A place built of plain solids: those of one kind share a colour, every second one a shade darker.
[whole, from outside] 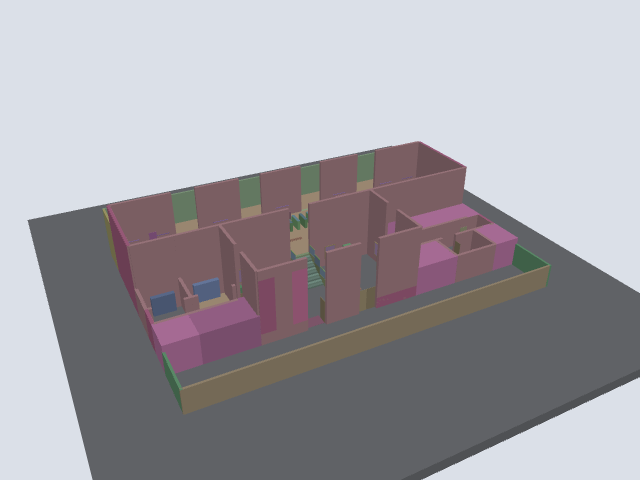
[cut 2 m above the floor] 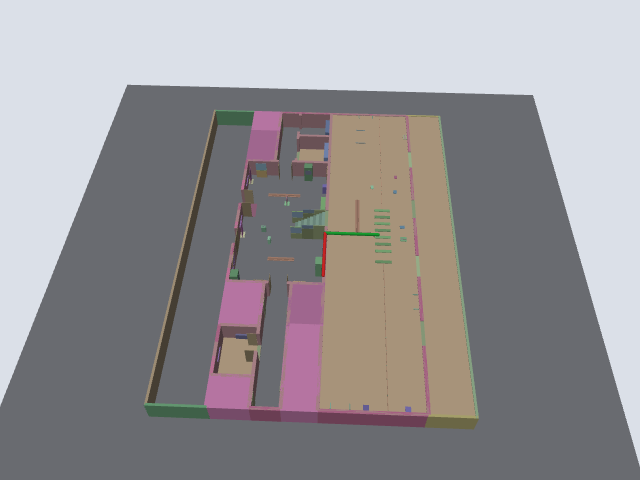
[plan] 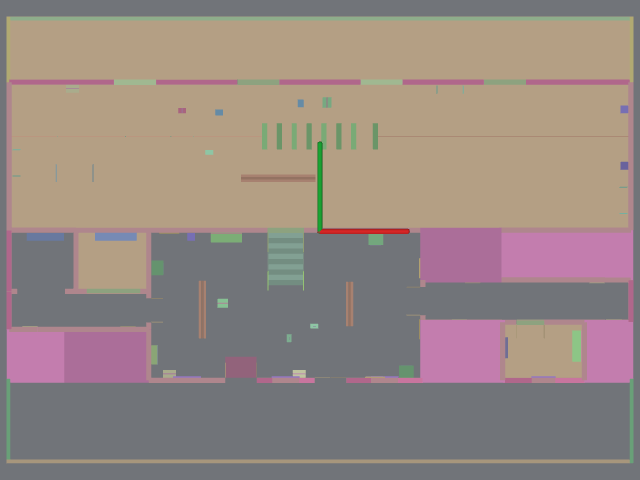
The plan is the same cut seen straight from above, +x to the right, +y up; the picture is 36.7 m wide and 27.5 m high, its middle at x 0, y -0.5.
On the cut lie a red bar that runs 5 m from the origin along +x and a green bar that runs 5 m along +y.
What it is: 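A town's railway station building on one floor; halls 5.4 m high, rooms 3.1 m; gate cabinets 0.30 x 1.5 x 1.02 m, walkways 0.55 and 0.95 m; doors 0.9 to 1.8 m; benches 1.8 x 0.55 x 0.45 m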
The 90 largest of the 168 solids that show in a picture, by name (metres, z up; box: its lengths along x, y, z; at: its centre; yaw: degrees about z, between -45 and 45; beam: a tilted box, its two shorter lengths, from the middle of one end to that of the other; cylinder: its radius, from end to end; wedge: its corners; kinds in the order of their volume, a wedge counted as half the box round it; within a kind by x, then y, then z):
{
 "mass_1": {"box": [3.3, 3.2, 3.11], "at": [-16.3, -7.08, 1.5]},
 "mass_2": {"box": [5.26, 3.2, 3.11], "at": [-12.3, -7.08, 1.5]},
 "mass_3": {"box": [4.66, 3.13, 3.11], "at": [8.07, -1.37, 1.5]},
 "mass_4": {"box": [4.85, 3.61, 3.11], "at": [8.17, -6.88, 1.5]},
 "mass_5": {"box": [7.83, 3.13, 3.11], "at": [14.04, -1.37, 1.5]},
 "mass_6": {"box": [2.94, 3.61, 3.11], "at": [16.48, -6.88, 1.5]},
 "wall_1": {"box": [0.3, 2.18, 3.11], "at": [-17.81, -4.53, 1.5]},
 "wall_2": {"box": [0.3, 3.5, 3.11], "at": [-17.81, -1.69, 1.5]},
 "wall_3": {"box": [0.3, 8.48, 7.4], "at": [-17.81, 4.3, 3.65]},
 "wall_4": {"box": [0.9, 0.3, 3.11], "at": [-16.61, -5.62, 1.5]},
 "wall_5": {"box": [3.83, 0.3, 7.4], "at": [-15.9, 0.06, 3.65]},
 "wall_6": {"box": [1.37, 0.3, 3.11], "at": [-15.48, -5.62, 1.5]},
 "wall_7": {"box": [6.01, 0.3, 7.4], "at": [-14.8, 8.54, 3.65]},
 "wall_8": {"box": [0.3, 3.5, 3.11], "at": [-13.98, -1.69, 1.5]},
 "wall_9": {"box": [3.35, 0.3, 3.11], "at": [-13.12, -5.62, 1.5]},
 "wall_10": {"box": [4.17, 0.3, 7.4], "at": [-11.9, 0.06, 3.65]},
 "wall_11": {"box": [0.9, 0.3, 3.11], "at": [-10.99, -5.62, 1.5]},
 "wall_12": {"box": [0.3, 2.92, 7.4], "at": [-9.81, -7.08, 3.65]},
 "wall_13": {"box": [0.3, 0.4, 7.4], "at": [-9.81, -5.42, 3.65]},
 "wall_14": {"box": [0.3, 0.4, 7.4], "at": [-9.81, -3.64, 3.65]},
 "wall_15": {"box": [0.3, 3.5, 7.4], "at": [-9.81, -1.69, 3.65]},
 "wall_16": {"box": [4.38, 0.3, 7.4], "at": [-7.62, -8.54, 3.65]},
 "wall_17": {"box": [4.67, 0.3, 7.4], "at": [-7.07, 8.54, 3.65]},
 "wall_18": {"box": [6.8, 0.3, 7.4], "at": [-6.41, 0.06, 3.65]},
 "wall_19": {"box": [3.33, 0.3, 7.4], "at": [-1.96, -8.54, 3.65]},
 "wall_20": {"box": [4.67, 0.3, 7.4], "at": [0.0, 8.54, 3.65]},
 "wall_21": {"box": [6.8, 0.3, 7.4], "at": [2.48, 0.06, 3.65]},
 "wall_22": {"box": [4.38, 0.3, 7.4], "at": [3.7, -8.54, 3.65]},
 "wall_23": {"box": [0.3, 3.33, 7.4], "at": [5.89, -6.88, 3.65]},
 "wall_24": {"box": [0.3, 0.4, 7.4], "at": [5.89, -5.01, 3.65]},
 "wall_25": {"box": [0.3, 0.4, 7.4], "at": [5.89, -2.99, 3.65]},
 "wall_26": {"box": [0.3, 2.85, 7.4], "at": [5.89, -1.37, 3.65]},
 "wall_27": {"box": [1.62, 0.3, 3.11], "at": [6.7, -5.21, 1.5]},
 "wall_28": {"box": [4.67, 0.3, 7.4], "at": [7.07, 8.54, 3.65]},
 "wall_29": {"box": [2.42, 0.3, 3.11], "at": [7.09, -2.79, 1.5]},
 "wall_30": {"box": [4.38, 0.3, 7.4], "at": [8.07, 0.06, 3.65]},
 "wall_31": {"box": [2.05, 0.3, 3.11], "at": [9.43, -5.21, 1.5]},
 "wall_32": {"box": [0.3, 3.33, 3.11], "at": [10.46, -6.88, 1.5]},
 "wall_33": {"box": [4.7, 0.3, 3.11], "at": [12.81, -8.54, 1.5]},
 "wall_34": {"box": [5.17, 0.3, 3.11], "at": [12.84, -2.79, 1.5]},
 "wall_35": {"box": [2.3, 0.3, 3.11], "at": [14.0, -5.21, 1.5]},
 "wall_36": {"box": [7.55, 0.3, 7.4], "at": [14.04, 0.06, 3.65]},
 "wall_37": {"box": [6.01, 0.3, 7.4], "at": [14.8, 8.54, 3.65]},
 "wall_38": {"box": [0.3, 3.33, 3.11], "at": [15.15, -6.88, 1.5]},
 "wall_39": {"box": [1.22, 0.3, 3.11], "at": [15.76, -5.21, 1.5]},
 "wall_40": {"box": [0.9, 0.3, 3.11], "at": [15.88, -2.79, 1.5]},
 "wall_41": {"box": [1.49, 0.3, 3.11], "at": [17.07, -2.79, 1.5]},
 "wall_42": {"box": [0.3, 2.42, 3.11], "at": [17.81, -4.0, 1.5]},
 "wall_43": {"box": [0.3, 8.48, 7.4], "at": [17.81, 4.3, 3.65]},
 "ground_1": {"box": [3.89, 3.22, 0.5], "at": [-11.9, -1.69, -0.1]},
 "ground_2": {"box": [35.34, 8.2, 0.5], "at": [0.0, 4.3, 1.7]},
 "ground_3": {"box": [35.92, 3.62, 0.5], "at": [0.0, 10.49, 1.7]},
 "ground_4": {"box": [4.42, 3.05, 0.5], "at": [12.81, -6.88, -0.11]},
 "skin_1": {"box": [0.29, 2.16, 3.11], "at": [-17.82, -4.53, 1.5]},
 "skin_2": {"box": [0.29, 3.48, 3.11], "at": [-17.82, -1.69, 1.5]},
 "skin_3": {"box": [0.29, 8.46, 7.4], "at": [-17.82, 4.3, 3.65]},
 "skin_4": {"box": [6.0, 0.29, 3.14], "at": [-14.8, 8.54, 1.52]},
 "skin_5": {"box": [1.41, 0.29, 5.32], "at": [-9.1, -8.54, 3.8]},
 "skin_6": {"box": [4.64, 0.29, 3.14], "at": [-7.07, 8.54, 1.52]},
 "skin_7": {"box": [1.41, 0.29, 5.32], "at": [-6.15, -8.54, 3.8]},
 "skin_8": {"box": [0.89, 0.29, 5.32], "at": [-3.18, -8.54, 3.8]},
 "skin_9": {"box": [0.89, 0.29, 5.32], "at": [-0.75, -8.54, 3.8]},
 "skin_10": {"box": [4.64, 0.29, 3.14], "at": [0.0, 8.54, 1.52]},
 "skin_11": {"box": [1.41, 0.29, 5.32], "at": [2.22, -8.54, 3.8]},
 "skin_12": {"box": [4.36, 0.29, 1.19], "at": [3.7, -8.54, 0.55]},
 "skin_13": {"box": [1.41, 0.29, 5.32], "at": [5.17, -8.54, 3.8]},
 "skin_14": {"box": [4.65, 0.29, 3.14], "at": [7.07, 8.54, 1.52]},
 "skin_15": {"box": [6.0, 0.29, 3.14], "at": [14.8, 8.54, 1.52]},
 "skin_16": {"box": [0.29, 2.4, 3.11], "at": [17.82, -4.0, 1.5]},
 "skin_17": {"box": [0.29, 8.46, 7.4], "at": [17.82, 4.3, 3.65]},
 "trains_wall_1": {"box": [35.92, 0.22, 5.4], "at": [0.0, 12.18, 2.65]},
 "street_wall_1": {"box": [35.92, 0.22, 2.45], "at": [0.0, -13.18, 1.18]},
 "trains_end_1": {"box": [0.22, 3.85, 5.4], "at": [-17.85, 10.37, 2.65]},
 "trains_end_2": {"box": [0.22, 3.85, 5.4], "at": [17.85, 10.37, 2.65]},
 "sill_1": {"box": [2.4, 0.32, 2.0], "at": [-10.6, 8.54, 0.95]},
 "sill_2": {"box": [2.4, 0.32, 2.0], "at": [-3.53, 8.54, 0.95]},
 "sill_3": {"box": [2.09, 0.32, 2.0], "at": [-1.96, 0.06, 0.95]},
 "sill_4": {"box": [2.4, 0.32, 2.0], "at": [3.53, 8.54, 0.95]},
 "sill_5": {"box": [2.4, 0.32, 2.0], "at": [10.6, 8.54, 0.95]},
 "street_end_1": {"box": [0.22, 4.85, 2.45], "at": [-17.85, -10.87, 1.18]},
 "street_end_2": {"box": [0.22, 4.85, 2.45], "at": [17.85, -10.87, 1.18]},
 "shelving_1": {"box": [2.13, 0.45, 1.95], "at": [-15.73, -0.32, 0.93]},
 "shelving_2": {"box": [2.4, 0.45, 1.95], "at": [-11.69, -0.32, 1.08]},
 "flight_1": {"box": [1.97, 0.3, 1.29], "at": [-1.96, -1.14, 0.59]},
 "flight_2": {"box": [1.97, 0.3, 1.47], "at": [-1.96, -0.84, 0.68]},
 "flight_3": {"box": [1.97, 0.3, 1.64], "at": [-1.96, -0.54, 0.77]},
 "flight_4": {"box": [1.97, 0.3, 1.82], "at": [-1.96, -0.24, 0.86]},
 "ticketmachine_1": {"box": [0.7, 0.85, 1.95], "at": [-9.31, -2.1, 0.93]},
 "ticketmachine_2": {"box": [0.85, 0.7, 1.95], "at": [3.2, -0.44, 0.93]},
 "ticketmachine_3": {"box": [0.85, 0.7, 1.95], "at": [4.95, -8.04, 0.93]}
}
